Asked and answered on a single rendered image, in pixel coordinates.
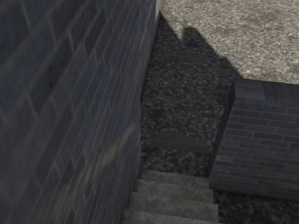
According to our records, stairs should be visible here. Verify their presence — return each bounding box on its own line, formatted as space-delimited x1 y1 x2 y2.
120 169 224 224

